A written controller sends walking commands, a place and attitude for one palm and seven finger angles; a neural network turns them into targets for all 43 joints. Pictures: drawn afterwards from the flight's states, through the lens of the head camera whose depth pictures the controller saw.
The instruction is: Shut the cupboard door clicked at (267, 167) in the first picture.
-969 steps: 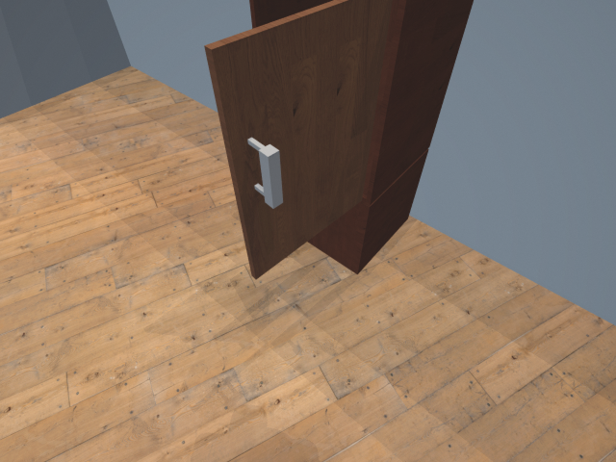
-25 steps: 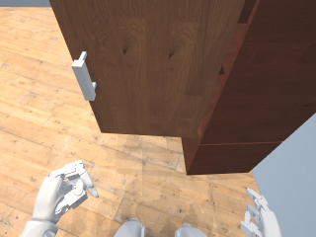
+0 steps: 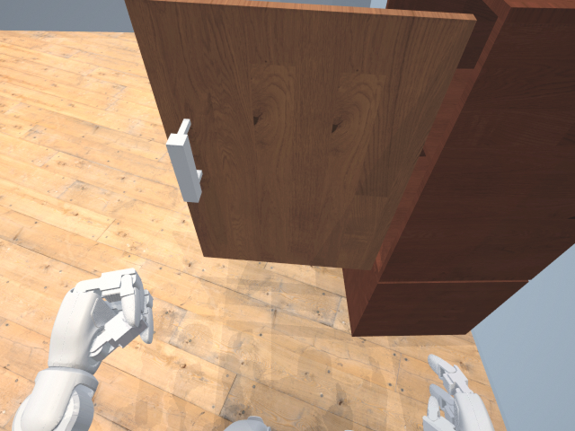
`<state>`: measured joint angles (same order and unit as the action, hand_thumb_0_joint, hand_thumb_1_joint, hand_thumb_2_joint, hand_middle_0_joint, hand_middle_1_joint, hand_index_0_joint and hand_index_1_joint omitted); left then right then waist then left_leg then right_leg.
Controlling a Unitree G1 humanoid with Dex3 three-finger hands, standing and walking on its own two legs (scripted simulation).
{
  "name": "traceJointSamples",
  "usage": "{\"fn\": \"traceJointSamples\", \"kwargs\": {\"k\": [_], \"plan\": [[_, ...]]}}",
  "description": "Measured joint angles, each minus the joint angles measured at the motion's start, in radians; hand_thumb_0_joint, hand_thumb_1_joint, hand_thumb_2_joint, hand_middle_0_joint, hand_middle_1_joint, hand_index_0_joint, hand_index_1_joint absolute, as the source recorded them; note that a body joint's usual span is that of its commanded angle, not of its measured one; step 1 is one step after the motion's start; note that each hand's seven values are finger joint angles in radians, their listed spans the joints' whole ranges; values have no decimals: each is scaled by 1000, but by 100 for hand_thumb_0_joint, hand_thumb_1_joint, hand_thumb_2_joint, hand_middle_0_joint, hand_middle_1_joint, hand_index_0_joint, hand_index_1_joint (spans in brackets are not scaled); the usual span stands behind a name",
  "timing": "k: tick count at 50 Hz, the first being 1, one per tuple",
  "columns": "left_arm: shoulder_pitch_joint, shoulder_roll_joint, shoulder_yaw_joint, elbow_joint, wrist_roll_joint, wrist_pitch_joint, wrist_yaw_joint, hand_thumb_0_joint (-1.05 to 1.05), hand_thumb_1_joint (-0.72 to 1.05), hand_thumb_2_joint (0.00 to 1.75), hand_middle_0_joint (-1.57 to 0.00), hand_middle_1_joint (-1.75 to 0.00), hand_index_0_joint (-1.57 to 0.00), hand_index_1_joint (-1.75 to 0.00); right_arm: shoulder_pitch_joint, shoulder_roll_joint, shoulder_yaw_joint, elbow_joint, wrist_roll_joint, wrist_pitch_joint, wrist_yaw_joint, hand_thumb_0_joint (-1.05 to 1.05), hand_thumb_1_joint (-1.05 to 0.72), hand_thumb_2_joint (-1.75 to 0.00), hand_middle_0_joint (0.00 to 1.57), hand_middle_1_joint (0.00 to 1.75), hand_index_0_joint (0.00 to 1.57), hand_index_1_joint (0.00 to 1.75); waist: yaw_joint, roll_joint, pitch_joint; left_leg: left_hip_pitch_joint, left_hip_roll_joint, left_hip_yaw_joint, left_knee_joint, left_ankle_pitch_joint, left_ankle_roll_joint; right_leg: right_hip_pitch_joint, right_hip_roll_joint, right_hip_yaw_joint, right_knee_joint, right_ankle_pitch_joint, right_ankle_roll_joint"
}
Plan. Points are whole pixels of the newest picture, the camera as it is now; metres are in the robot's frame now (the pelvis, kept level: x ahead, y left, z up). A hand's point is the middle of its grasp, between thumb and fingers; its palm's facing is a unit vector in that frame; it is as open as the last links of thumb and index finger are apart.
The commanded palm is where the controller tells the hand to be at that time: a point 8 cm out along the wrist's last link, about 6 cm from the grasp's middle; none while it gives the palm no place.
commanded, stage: raise the hand and make a fist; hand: left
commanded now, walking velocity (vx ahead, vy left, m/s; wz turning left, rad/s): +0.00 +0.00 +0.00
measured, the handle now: (189, 161) +0.51 +0.21 +0.07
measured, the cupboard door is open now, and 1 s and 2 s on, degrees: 84 84 84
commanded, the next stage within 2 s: bring the fist close to the handle in 0.28 s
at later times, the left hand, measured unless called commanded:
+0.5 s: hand (161, 339) +0.22 +0.17 +0.06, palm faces -0.01 -1.00 -0.04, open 3.1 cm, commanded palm +0.21 +0.23 +0.07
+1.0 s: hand (180, 249) +0.33 +0.18 +0.08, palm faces +0.03 -1.00 -0.06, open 3.1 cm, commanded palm +0.31 +0.22 +0.07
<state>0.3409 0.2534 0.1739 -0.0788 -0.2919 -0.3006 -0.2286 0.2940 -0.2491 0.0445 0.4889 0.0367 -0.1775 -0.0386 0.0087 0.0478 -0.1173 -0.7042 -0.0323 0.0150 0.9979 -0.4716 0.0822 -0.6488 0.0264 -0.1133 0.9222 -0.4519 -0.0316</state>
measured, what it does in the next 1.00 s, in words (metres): stands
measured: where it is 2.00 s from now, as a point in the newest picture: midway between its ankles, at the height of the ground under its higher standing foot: outside the picture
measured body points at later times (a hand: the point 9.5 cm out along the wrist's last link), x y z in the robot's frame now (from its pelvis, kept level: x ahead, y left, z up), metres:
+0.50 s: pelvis -0.01 -0.01 +0.00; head +0.02 -0.01 +0.45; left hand +0.21 +0.23 +0.06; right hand +0.16 -0.24 -0.07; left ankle +0.01 +0.06 -0.68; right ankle +0.01 -0.11 -0.68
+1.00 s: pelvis +0.00 -0.03 +0.01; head +0.05 -0.04 +0.45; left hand +0.32 +0.23 +0.08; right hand +0.13 -0.29 -0.09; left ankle +0.01 +0.06 -0.68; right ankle +0.01 -0.11 -0.68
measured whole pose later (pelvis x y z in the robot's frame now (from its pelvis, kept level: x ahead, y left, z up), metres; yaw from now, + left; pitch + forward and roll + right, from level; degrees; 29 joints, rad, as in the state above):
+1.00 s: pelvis +0.00 -0.03 +0.01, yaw -1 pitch +12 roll -1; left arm -0.11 0.31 0.25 0.40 -0.27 -0.31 -0.25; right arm 0.30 -0.28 0.02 0.59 0.06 -0.15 -0.04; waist -0.02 0.04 -0.12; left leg -0.70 -0.02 0.03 0.94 -0.45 0.04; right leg -0.67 0.04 -0.10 0.91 -0.45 -0.07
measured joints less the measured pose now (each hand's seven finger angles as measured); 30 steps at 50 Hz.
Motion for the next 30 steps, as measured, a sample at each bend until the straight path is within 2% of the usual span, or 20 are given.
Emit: {"fn": "traceJointSamples", "kwargs": {"k": [3,6,11,14,16,19,22,28,30], "plan": [[6,-4,-29,38,8,46,-32,1,90,90,-130,-150,-130,-150,4,-8,-5,-1,5,2,-3,2,-90,-90,20,30,20,30,-8,1,2,2,-1,5,-8,6,3,-1,-1,5,-3,5,1],[27,-2,-45,45,14,63,-30,2,90,90,-130,-150,-130,-150,7,-6,-9,-5,3,0,-9,2,-90,-90,20,30,20,30,-13,-10,8,7,1,13,-14,10,2,-2,0,13,-3,9,0],[39,3,-19,-6,11,-19,30,2,90,90,-130,-150,-130,-150,7,-1,-14,1,-6,-13,-8,2,-90,-90,20,30,20,30,-8,-23,11,6,5,11,-6,10,-4,-3,3,11,6,8,-6],[24,-3,-6,-5,8,-51,34,2,90,90,-130,-150,-130,-150,-2,-5,-11,8,-5,-12,0,2,-90,-90,20,30,20,30,-6,-14,6,-4,4,3,6,9,-5,-9,3,2,14,6,-8],[16,-7,-15,13,9,-37,18,2,90,90,-130,-150,-130,-150,-8,-7,-7,8,0,-8,2,2,-90,-90,20,30,20,30,-6,-5,3,-9,3,0,10,10,-6,-13,2,-2,17,6,-9],[18,-8,-41,48,15,14,-14,1,90,90,-130,-150,-130,-150,-15,-6,-2,2,7,-6,-2,2,-90,-90,20,30,20,30,-7,1,4,-8,3,0,5,15,-6,-13,2,-2,15,8,-11],[27,-4,-56,58,18,43,-20,2,90,90,-130,-150,-130,-150,-15,1,2,-4,7,-11,-12,2,-90,-90,20,30,20,30,-8,-3,7,-1,5,1,-4,19,-9,-8,4,0,10,11,-14],[-98,10,-14,93,20,-37,33,2,89,90,-130,-150,-130,-150,-33,1,5,33,1,-34,-20,2,-90,-90,20,30,20,30,-2,-9,15,-22,7,-13,18,15,-20,-25,5,-15,31,3,-25],[-159,9,-5,123,18,-43,31,2,90,90,-130,-150,-130,-150,-40,-3,6,47,4,-35,-17,2,-90,-90,20,30,20,30,-4,-4,15,-31,6,-17,25,13,-23,-33,4,-19,37,0,-27]]}}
